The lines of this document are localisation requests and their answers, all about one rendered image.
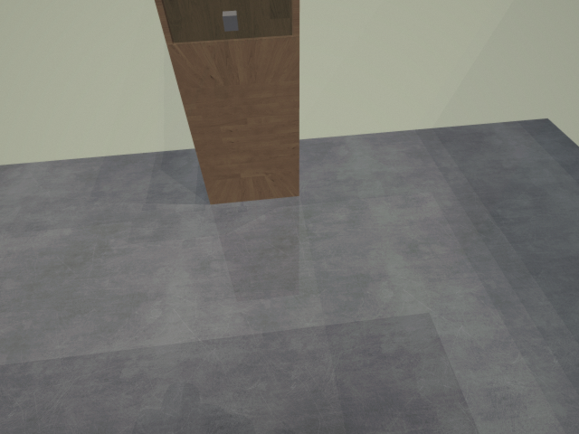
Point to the drawer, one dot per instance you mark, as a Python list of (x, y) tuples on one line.
[(202, 20)]

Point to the handle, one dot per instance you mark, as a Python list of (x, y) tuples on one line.
[(230, 21)]

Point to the cabinet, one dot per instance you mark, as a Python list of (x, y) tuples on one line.
[(241, 100)]

